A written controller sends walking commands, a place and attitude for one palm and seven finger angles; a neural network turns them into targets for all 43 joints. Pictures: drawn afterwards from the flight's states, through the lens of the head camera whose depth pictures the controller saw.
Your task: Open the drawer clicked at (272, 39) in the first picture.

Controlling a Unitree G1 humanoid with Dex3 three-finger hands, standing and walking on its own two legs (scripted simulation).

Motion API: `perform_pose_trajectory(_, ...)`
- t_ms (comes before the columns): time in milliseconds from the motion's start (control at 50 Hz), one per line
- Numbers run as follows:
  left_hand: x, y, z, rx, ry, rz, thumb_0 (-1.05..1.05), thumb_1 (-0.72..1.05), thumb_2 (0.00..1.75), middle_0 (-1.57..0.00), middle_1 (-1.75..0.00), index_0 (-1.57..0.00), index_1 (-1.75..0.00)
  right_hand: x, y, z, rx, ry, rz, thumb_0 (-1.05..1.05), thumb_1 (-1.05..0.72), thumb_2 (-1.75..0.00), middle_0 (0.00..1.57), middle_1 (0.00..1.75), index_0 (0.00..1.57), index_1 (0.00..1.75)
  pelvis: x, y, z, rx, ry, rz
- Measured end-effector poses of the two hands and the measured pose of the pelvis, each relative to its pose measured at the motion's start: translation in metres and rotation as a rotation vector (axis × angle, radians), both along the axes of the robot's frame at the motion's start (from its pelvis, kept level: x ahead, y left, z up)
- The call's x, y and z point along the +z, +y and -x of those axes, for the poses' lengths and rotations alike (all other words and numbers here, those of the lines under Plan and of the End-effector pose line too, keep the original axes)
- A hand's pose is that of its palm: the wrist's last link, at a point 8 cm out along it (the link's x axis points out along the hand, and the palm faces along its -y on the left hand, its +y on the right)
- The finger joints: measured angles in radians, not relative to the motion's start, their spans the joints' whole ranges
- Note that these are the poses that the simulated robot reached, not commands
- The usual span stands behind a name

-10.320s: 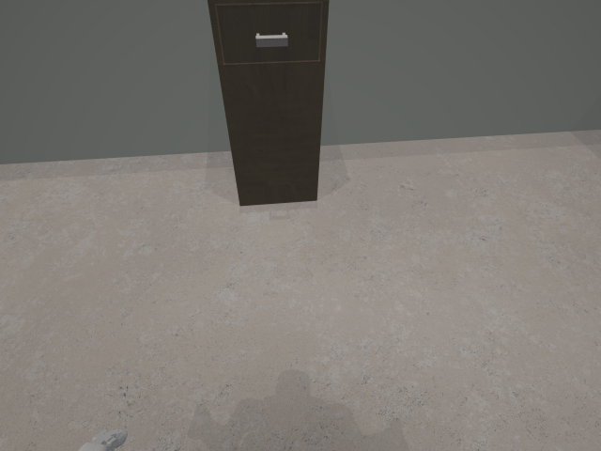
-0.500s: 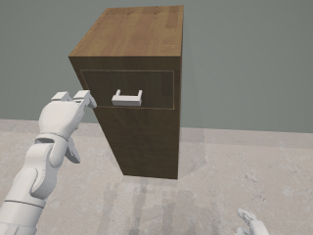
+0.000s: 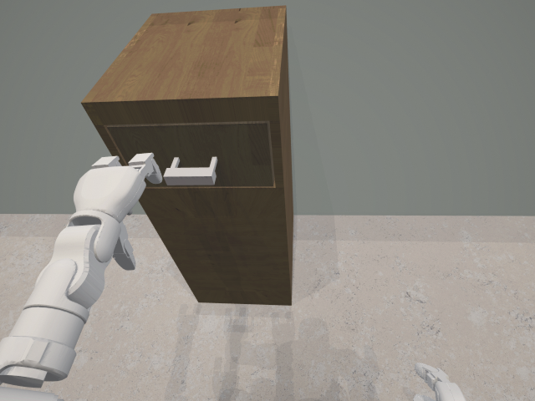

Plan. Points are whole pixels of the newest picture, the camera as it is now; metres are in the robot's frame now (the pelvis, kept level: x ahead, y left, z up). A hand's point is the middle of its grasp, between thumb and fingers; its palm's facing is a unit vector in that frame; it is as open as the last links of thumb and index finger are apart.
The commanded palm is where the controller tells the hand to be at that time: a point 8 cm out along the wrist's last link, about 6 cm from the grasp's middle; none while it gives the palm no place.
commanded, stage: move the hooked fingers above the handle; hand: left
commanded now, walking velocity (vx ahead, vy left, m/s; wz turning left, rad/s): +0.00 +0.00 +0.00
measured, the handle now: (192, 168) +0.55 +0.23 +0.01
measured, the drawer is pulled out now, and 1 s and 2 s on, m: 0.00 0.00 0.00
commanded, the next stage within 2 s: none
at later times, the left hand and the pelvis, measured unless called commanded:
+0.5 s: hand (157, 194) +0.42 +0.24 +0.07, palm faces -0.07 -0.03 -1.00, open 13.9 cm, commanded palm +0.40 +0.24 +0.14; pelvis +0.02 +0.01 -0.01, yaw +0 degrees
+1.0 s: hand (189, 177) +0.48 +0.20 +0.05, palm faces -0.09 -0.03 -1.00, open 13.8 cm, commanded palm +0.47 +0.23 +0.12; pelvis +0.02 +0.02 -0.02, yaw -1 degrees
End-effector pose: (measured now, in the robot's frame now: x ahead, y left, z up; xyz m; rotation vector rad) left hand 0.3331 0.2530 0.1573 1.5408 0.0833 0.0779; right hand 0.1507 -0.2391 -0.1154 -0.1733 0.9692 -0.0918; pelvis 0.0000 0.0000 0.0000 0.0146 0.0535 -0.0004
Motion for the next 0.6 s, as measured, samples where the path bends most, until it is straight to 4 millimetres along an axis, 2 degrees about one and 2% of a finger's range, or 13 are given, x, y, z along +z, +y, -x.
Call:
perform_pose_trajectory(100, -0.019, -0.015, -0.005, -0.088, 0.067, 0.023, 0.0, -0.49, 0.3, -0.32, -1.2, -0.32, -1.2, -0.002, -0.008, 0.003, -0.017, 0.02, 0.033, 0.01, -0.91, -0.9, 0.2, 0.3, 0.2, 0.3, -0.002, 0.001, -0.005, 0.002, 0.013, 0.0)
perform_pose_trajectory(200, -0.02, -0.024, -0.016, -0.17, 0.003, 0.029, 0.0, -0.49, 0.3, -0.33, -1.2, -0.32, -1.2, -0.003, -0.008, 0.002, -0.036, 0.025, 0.045, 0.01, -0.91, -0.9, 0.2, 0.3, 0.2, 0.3, -0.004, 0.003, -0.008, 0.004, 0.032, 0.002)
perform_pose_trajectory(300, -0.01, -0.011, -0.038, -0.102, -0.074, 0.009, 0.0, -0.49, 0.3, -0.33, -1.2, -0.32, -1.2, -0.006, -0.002, 0.004, -0.05, 0.039, 0.026, 0.01, -0.91, -0.9, 0.2, 0.3, 0.2, 0.3, -0.006, 0.005, -0.01, 0.0, 0.055, 0.003)
perform_pose_trajectory(400, -0.012, -0.001, -0.056, -0.014, -0.028, -0.021, 0.0, -0.49, 0.3, -0.32, -1.2, -0.32, -1.2, -0.011, 0.005, 0.009, -0.059, 0.063, 0.001, 0.01, -0.91, -0.9, 0.2, 0.3, 0.2, 0.3, -0.006, 0.01, -0.013, -0.002, 0.072, 0.006)
perform_pose_trajectory(520, -0.031, -0.018, -0.068, -0.085, 0.08, 0.012, -0.01, -0.49, 0.3, -0.32, -1.2, -0.32, -1.2, -0.011, 0.008, 0.016, -0.077, 0.087, 0.015, 0.01, -0.91, -0.9, 0.2, 0.3, 0.2, 0.3, -0.008, 0.015, -0.017, -0.004, 0.077, 0.008)
perform_pose_trajectory(600, -0.039, -0.028, -0.079, -0.164, 0.071, 0.023, 0.0, -0.49, 0.3, -0.32, -1.2, -0.32, -1.2, -0.011, 0.007, 0.025, -0.094, 0.104, 0.039, 0.01, -0.91, -0.9, 0.2, 0.3, 0.2, 0.3, -0.01, 0.017, -0.016, -0.006, 0.088, 0.009)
